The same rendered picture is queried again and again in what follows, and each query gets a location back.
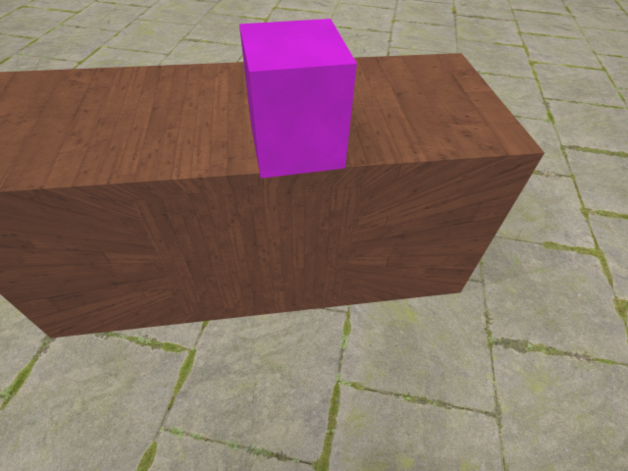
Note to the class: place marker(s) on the pedestal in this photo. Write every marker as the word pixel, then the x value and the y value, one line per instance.
pixel 131 197

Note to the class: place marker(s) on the carton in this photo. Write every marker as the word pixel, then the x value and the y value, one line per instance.
pixel 300 80

